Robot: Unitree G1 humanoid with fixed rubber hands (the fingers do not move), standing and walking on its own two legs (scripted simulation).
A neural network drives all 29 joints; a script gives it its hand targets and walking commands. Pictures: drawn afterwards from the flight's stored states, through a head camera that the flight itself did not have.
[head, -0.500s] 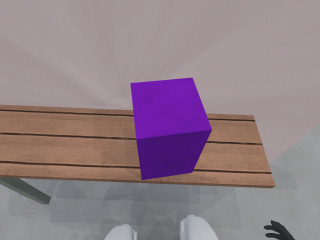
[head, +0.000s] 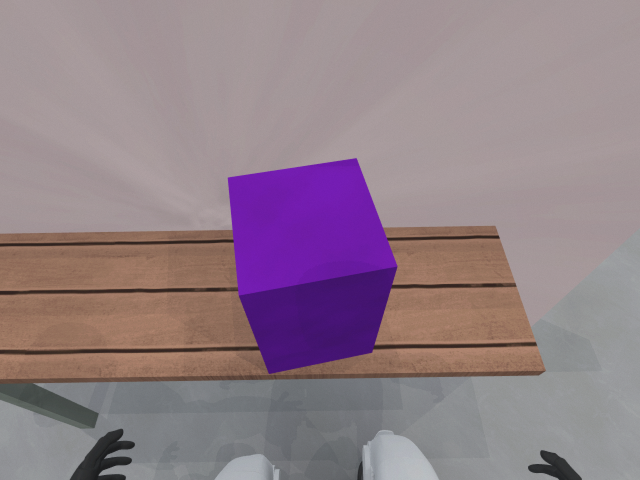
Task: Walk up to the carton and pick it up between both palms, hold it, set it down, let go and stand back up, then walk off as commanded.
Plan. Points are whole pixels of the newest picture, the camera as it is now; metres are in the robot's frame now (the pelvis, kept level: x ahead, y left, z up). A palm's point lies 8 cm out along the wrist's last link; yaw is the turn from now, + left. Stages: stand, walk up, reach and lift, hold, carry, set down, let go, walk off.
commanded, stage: walk up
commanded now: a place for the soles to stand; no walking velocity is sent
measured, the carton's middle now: (308, 275) +0.38 +0.02 -0.02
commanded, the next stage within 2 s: none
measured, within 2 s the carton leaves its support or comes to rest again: neither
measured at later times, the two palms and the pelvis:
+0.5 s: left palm out of the picture +0.08 +0.32 -0.09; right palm out of the picture +0.11 -0.28 -0.10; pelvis +0.01 +0.02 +0.02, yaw +1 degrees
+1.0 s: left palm out of the picture +0.10 +0.32 -0.08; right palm out of the picture +0.12 -0.29 -0.09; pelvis +0.00 +0.02 +0.03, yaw +2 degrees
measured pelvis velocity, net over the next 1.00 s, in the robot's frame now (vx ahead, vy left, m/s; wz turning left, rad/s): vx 0.00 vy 0.02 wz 0.03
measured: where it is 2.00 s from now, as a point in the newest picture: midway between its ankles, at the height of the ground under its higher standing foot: outside the picture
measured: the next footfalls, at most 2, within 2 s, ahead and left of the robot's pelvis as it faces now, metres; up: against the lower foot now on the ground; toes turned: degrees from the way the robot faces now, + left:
right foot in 1.38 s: +0.01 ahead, -0.05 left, +0.00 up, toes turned -2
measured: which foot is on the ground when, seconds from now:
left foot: down 0.00-1.00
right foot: down 0.00-1.00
